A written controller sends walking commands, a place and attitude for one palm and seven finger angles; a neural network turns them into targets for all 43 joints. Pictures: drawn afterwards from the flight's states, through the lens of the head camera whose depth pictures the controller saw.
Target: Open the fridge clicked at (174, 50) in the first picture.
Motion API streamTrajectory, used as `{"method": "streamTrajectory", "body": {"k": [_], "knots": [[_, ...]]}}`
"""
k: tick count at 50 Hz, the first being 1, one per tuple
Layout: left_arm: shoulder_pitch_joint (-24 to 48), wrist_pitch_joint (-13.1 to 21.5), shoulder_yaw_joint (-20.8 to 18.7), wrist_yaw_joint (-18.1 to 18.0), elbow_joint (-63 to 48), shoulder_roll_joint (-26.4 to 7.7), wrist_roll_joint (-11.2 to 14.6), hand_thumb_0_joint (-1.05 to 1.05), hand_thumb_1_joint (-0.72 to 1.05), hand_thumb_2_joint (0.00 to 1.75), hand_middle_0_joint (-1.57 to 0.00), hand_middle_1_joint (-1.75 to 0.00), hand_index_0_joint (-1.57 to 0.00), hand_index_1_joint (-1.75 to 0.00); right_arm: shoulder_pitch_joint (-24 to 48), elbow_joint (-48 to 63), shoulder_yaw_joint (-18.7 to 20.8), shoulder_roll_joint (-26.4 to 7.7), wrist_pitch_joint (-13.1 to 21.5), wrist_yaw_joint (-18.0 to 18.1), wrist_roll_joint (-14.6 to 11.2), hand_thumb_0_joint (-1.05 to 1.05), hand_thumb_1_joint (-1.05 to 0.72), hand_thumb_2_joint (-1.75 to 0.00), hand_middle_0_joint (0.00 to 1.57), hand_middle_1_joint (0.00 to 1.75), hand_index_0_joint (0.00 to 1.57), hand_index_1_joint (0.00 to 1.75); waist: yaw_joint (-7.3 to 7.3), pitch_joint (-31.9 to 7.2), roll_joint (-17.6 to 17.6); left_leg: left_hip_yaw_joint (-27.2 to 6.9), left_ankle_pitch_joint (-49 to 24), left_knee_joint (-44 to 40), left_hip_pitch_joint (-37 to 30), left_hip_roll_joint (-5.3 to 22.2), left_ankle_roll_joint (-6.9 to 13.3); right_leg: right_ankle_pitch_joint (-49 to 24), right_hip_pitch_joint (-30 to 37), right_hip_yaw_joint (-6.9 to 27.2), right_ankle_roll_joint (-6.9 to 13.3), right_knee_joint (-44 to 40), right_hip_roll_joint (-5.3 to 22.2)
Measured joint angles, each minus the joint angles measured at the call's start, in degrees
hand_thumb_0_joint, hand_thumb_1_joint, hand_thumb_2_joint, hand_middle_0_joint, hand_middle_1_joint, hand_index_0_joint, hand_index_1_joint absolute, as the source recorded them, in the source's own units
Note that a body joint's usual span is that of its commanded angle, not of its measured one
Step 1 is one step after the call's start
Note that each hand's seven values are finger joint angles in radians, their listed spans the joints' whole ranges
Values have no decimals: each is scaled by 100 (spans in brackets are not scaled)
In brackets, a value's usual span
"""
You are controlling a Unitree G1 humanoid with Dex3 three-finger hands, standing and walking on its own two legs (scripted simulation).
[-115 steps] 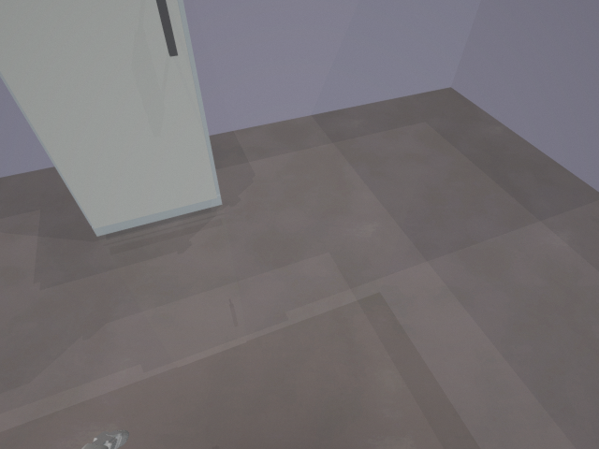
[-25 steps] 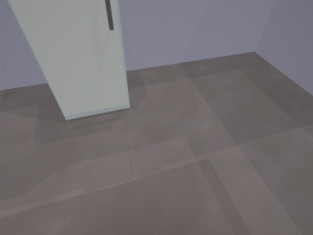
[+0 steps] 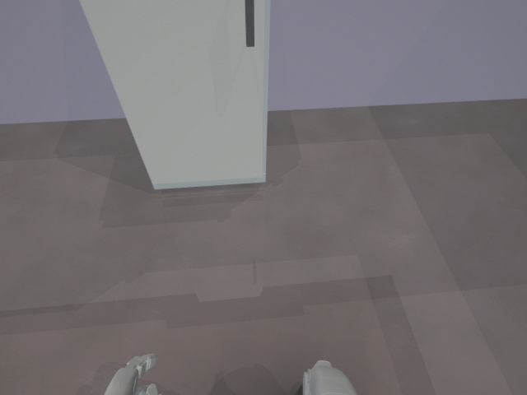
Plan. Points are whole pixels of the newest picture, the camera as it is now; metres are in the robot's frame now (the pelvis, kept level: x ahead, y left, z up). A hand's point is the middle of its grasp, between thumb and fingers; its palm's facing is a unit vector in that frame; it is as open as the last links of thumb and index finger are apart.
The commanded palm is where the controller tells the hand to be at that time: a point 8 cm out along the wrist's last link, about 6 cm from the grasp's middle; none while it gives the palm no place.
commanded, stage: walk to a spot facing it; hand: right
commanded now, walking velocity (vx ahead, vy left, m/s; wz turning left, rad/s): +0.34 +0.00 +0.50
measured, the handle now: out of the picture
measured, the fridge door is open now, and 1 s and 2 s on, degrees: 0 0 0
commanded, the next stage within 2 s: none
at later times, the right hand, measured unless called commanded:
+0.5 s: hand (372, 290) +0.34 -0.22 -0.16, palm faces -0.26 +0.95 -0.18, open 7.4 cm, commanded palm none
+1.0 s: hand (335, 237) +0.47 -0.17 -0.17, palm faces -0.48 +0.84 -0.24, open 7.4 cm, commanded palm none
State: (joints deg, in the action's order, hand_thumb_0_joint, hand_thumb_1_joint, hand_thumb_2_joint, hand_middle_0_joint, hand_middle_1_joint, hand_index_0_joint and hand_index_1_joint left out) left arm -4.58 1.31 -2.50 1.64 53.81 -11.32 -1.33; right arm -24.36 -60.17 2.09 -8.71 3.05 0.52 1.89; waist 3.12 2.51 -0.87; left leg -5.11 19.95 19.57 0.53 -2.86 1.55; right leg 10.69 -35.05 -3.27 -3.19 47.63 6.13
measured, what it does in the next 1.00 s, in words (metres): walks ahead, turning left: right foot, then left foot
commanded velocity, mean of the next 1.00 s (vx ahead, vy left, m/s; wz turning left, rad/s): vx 0.08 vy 0.00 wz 0.60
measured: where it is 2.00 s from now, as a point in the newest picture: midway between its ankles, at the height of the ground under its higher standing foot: (276, 357)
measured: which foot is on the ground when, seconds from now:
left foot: down 0.00-0.08, up 0.10-0.66, down 0.68-1.00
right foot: up 0.00-0.06, down 0.08-0.66, up 0.68-1.00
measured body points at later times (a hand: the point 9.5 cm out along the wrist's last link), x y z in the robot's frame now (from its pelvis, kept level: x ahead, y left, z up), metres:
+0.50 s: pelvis +0.19 -0.06 +0.00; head +0.23 -0.07 +0.45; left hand +0.08 +0.15 -0.14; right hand +0.35 -0.27 -0.15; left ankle +0.22 +0.09 -0.66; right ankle +0.15 -0.13 -0.74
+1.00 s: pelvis +0.30 -0.03 -0.01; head +0.34 -0.01 +0.44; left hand +0.30 +0.25 -0.14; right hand +0.49 -0.21 -0.15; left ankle +0.27 +0.07 -0.74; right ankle +0.41 -0.15 -0.70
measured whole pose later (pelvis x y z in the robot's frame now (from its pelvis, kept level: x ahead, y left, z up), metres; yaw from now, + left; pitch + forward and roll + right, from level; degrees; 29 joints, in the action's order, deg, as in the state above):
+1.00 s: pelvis +0.30 -0.03 -0.01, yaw +33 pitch +1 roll +0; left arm -3.5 -0.9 -2.9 -1.1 50.0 -11.7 -1.1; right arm -11.0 -53.5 4.2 -11.4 -1.8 0.4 1.7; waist 1.4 4.3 -0.5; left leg -2.0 14.0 32.2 19.2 -2.2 1.5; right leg 22.0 -28.5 -1.0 -5.5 52.0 6.3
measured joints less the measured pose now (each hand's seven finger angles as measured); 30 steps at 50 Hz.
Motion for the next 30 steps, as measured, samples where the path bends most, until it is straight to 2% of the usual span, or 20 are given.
{"method": "streamTrajectory", "body": {"k": [2,4,6,8,9,11,13,16,20,25,30], "knots": [[73,39,30,5,-44,60,11,1,91,89,-20,-30,-20,-30,-4,10,32,-56,-11,17,6,0,-91,-90,20,30,20,30,70,11,63,-101,237,112,-130,53,-82,74,283,-57,72,-581,-102],[84,148,85,-20,-112,109,3,1,91,89,-20,-30,-20,-30,-63,13,80,-117,-32,19,-15,0,-91,-90,20,30,20,30,88,-8,133,-234,629,610,-98,94,-146,-52,781,-135,160,-1262,-222],[97,280,117,-76,-151,185,-40,1,91,89,-20,-30,-20,-30,74,-42,159,-210,-126,-12,-75,0,-91,-90,20,30,20,30,34,87,252,-185,951,2293,509,109,-65,95,862,-306,451,-965,-246],[-14,310,160,-108,-157,229,-47,1,91,89,-20,-30,-20,-30,278,-32,220,-302,-216,-38,-81,1,-91,-90,20,30,20,30,16,167,302,11,865,4088,1290,105,4,379,1112,-512,601,-858,-183],[-113,309,162,-130,-128,250,-45,1,91,89,-20,-30,-20,-30,383,-5,253,-349,-242,-61,-65,1,-91,-90,20,30,20,30,-2,172,317,162,638,4675,1650,158,7,430,1296,-609,622,-972,-163],[-366,309,148,-177,-27,278,-40,1,91,89,-20,-30,-20,-30,604,107,317,-443,-291,-127,-17,1,-91,-90,20,30,19,30,-55,157,330,458,159,5241,2250,326,-19,408,1666,-762,619,-1323,-160],[-650,315,102,-236,118,281,-18,0,91,89,-20,-30,-20,-30,805,273,366,-508,-343,-170,15,1,-91,-90,20,30,19,30,-86,108,328,618,-247,5361,2738,469,-71,381,1980,-904,630,-1677,-182],[-1031,313,16,-308,324,173,9,0,93,89,-20,-30,-20,-30,1030,488,424,-527,-411,-202,42,1,-92,-90,19,30,19,30,-146,20,316,662,-789,5335,3308,635,-161,389,2358,-1140,662,-2097,-251],[-1448,283,4,-343,553,108,27,0,93,89,-20,-30,-20,-30,1276,625,443,-491,-509,-217,49,0,-92,-90,19,30,19,30,-252,-7,298,662,-1172,5046,3692,766,-297,517,2737,-1416,671,-2399,-325],[-1751,228,45,-339,719,178,-2,1,92,89,-20,-30,-20,-30,1569,635,363,-373,-617,-238,33,0,-92,-90,19,30,19,30,-428,136,243,901,-1142,3992,3553,805,-353,836,3056,-1708,610,-2409,-282],[-1853,125,59,-309,773,275,-45,1,91,89,-20,-30,-20,-30,1854,649,241,-188,-641,-242,7,0,-91,-90,19,30,19,30,-602,335,156,1213,-671,2737,3042,653,-216,1321,3235,-2039,443,-2083,-132]]}}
